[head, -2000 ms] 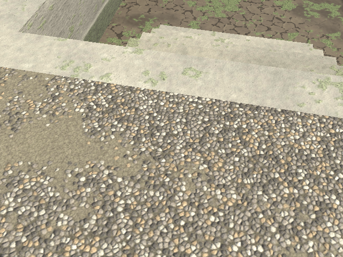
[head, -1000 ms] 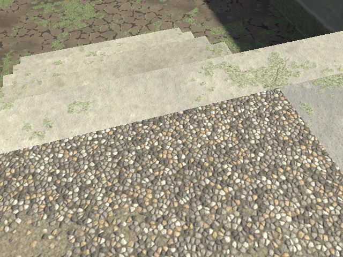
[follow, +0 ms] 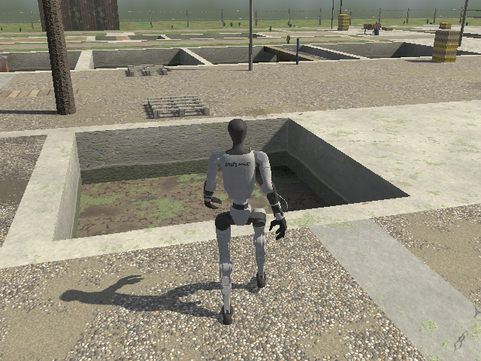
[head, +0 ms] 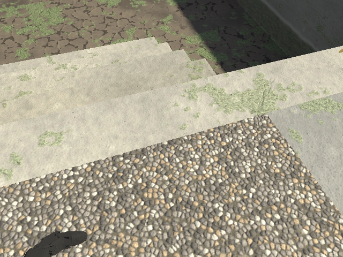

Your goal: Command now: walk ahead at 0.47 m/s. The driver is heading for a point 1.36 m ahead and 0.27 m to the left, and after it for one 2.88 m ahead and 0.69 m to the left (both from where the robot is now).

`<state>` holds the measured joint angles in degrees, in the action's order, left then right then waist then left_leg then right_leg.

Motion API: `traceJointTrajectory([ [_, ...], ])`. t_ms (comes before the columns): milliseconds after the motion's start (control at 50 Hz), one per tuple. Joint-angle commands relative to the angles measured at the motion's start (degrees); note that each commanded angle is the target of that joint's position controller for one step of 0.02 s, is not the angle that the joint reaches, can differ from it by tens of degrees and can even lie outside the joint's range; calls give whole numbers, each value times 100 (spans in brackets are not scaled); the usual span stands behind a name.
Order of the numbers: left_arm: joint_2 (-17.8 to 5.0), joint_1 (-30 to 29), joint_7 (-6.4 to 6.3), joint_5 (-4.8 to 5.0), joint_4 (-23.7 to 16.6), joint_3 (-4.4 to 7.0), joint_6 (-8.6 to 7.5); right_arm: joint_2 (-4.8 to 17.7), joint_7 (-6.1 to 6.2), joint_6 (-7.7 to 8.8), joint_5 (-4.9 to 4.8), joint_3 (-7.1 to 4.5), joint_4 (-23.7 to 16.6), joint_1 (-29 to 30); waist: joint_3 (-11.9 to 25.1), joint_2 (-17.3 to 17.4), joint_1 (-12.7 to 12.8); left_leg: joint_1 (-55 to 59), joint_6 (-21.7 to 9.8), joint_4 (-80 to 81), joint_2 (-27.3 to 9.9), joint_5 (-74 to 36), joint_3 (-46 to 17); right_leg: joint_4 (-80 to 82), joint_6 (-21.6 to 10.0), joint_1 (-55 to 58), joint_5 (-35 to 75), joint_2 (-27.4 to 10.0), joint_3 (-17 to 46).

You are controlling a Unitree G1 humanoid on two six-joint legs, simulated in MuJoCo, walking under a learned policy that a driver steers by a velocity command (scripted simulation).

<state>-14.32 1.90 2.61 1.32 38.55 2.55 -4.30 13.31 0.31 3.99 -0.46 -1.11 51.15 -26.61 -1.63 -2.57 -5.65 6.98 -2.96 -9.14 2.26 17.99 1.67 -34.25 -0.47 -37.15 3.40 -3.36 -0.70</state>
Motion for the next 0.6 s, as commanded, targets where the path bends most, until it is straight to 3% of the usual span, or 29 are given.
traceJointTrajectory([
  [20, -357, -976, 98, 26, -666, 50, -172, 1075, 52, 2, -52, -277, -132, -194, -619, 744, 113, -209, -672, 27, -1609, -2913, -580, 434, -201, -81, -95, 166, -86],
  [60, -570, -650, 99, 1, -601, 134, -181, 1213, 75, -38, -37, -335, -143, -93, -225, 910, 410, 125, -563, -594, -1665, -4639, -524, 496, -420, 526, -504, 399, -210],
  [80, -749, -145, 60, -8, -471, 221, -161, 1287, 87, -79, -17, -365, -153, -43, 186, 1032, 701, 205, -507, -1248, -1618, -5698, -466, 470, -566, 1205, -693, 581, -331],
  [100, -973, 810, -4, 0, -189, 339, -135, 1265, 98, -129, 9, -351, -191, 77, 788, 994, 1207, -146, -356, -2361, -1403, -6141, -281, 621, -764, 2526, -470, 652, -398],
  [120, -1278, 1932, -93, -79, 64, 421, -94, 1106, 117, -125, 92, -276, -337, 96, 1641, 608, 1597, -1587, -220, -4017, -1195, -4539, -274, 272, -1116, 4614, -476, -292, 652],
  [140, -1659, 2267, -61, -117, 222, 487, -108, 156, 13, -21, 85, -9, -401, -814, 2637, -1098, 1015, -3915, 152, -6231, 39, 632, -434, 758, -2150, 6668, -1947, -1851, 3709],
  [160, -1037, 2263, -88, -73, 280, 349, -91, 804, -30, 131, -84, -152, -317, -352, 2527, -748, 1327, -4537, 79, -6902, -8, 1382, -1155, 1589, -2014, 6367, -2712, -1814, 4475],
  [180, -897, 1724, -125, -55, 262, 277, -79, 1106, -53, 217, -253, -255, -615, 374, 1334, -574, 1210, -4947, 35, -6943, -321, 955, -961, 1795, -1709, 5414, -2531, -1611, 3498],
  [200, -806, 1305, -129, -69, 235, 242, -85, 1052, -27, 269, -229, -229, -718, 740, 778, 29, 999, -4769, 18, -6631, -626, 409, -790, 1963, -1548, 4433, -1896, -1398, 2778],
  [220, -687, 1044, -105, -122, 229, 209, -111, 988, -3, 261, -128, -254, -722, 881, 411, 242, 790, -4555, 63, -6302, -805, 100, -697, 2126, -1462, 3670, -1248, -1164, 2255],
  [240, -582, 914, -92, -199, 243, 179, -153, 925, -2, 200, -83, -271, -687, 701, 385, 65, 556, -4161, 83, -6119, -977, -117, -752, 2292, -1417, 3209, -933, -987, 1895],
  [300, -618, 894, -64, -114, 427, 193, -261, 653, 24, 13, -36, -226, -657, 548, 195, -63, 338, -3908, 249, -5608, -1130, -242, -643, 2706, -1516, 2484, -625, -853, 1325],
  [360, -830, 1114, -139, -111, 606, 235, -267, 647, 42, -10, 44, -201, -930, 1248, -118, -14, 478, -4362, 430, -4660, -1206, -1067, -552, 2900, -1501, 2366, -454, -749, 933],
  [440, -1024, 1487, -203, -48, 770, 251, -189, 502, -51, 92, 20, -119, -1141, 2136, -194, 75, 830, -4052, 422, -2986, -928, -2337, -270, 2833, -1216, 2524, -339, -524, 435],
  [500, -1131, 1863, -207, 8, 970, 262, -112, 561, -140, 126, -49, -115, -1327, 2621, -242, 44, 1023, -4116, 357, -2446, -814, -2385, -278, 2624, -1175, 3106, -478, -780, 532],
  [540, -1165, 1962, -228, 18, 1070, 274, -35, 661, -206, 148, -54, -141, -1452, 2797, -250, 9, 1006, -4241, 212, -2190, -760, -2013, -331, 2367, -1092, 3605, -338, -1003, 630],
  [580, -1236, 1936, -256, 12, 1122, 297, 44, 784, -251, 169, -50, -184, -1466, 2646, -128, -98, 843, -3965, 52, -2037, -658, -1530, -277, 2030, -970, 3944, 163, -1137, 692],
  [600, -1277, 1825, -267, 7, 1114, 302, 81, 887, -252, 179, -43, -240, -1389, 2297, 74, -153, 610, -3441, -56, -1916, -509, -1379, -135, 1602, -879, 3987, 926, -1064, 601],
])
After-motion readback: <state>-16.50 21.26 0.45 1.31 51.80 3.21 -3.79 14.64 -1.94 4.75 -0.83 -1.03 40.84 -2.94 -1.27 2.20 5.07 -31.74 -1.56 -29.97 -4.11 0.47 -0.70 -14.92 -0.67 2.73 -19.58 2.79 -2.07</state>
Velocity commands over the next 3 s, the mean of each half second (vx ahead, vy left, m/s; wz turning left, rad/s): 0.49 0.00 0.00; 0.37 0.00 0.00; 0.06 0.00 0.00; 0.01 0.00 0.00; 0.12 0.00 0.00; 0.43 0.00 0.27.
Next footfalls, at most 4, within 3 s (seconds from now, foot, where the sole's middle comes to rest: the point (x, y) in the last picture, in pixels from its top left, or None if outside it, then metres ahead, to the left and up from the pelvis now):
0.12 right None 0.27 -0.12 -0.77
0.64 left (121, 236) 0.56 0.13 -0.77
1.08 right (174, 198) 0.71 -0.09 -0.77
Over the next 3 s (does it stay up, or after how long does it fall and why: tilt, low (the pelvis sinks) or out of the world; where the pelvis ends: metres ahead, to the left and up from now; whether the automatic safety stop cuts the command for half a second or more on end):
stays up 0.89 0.03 -0.03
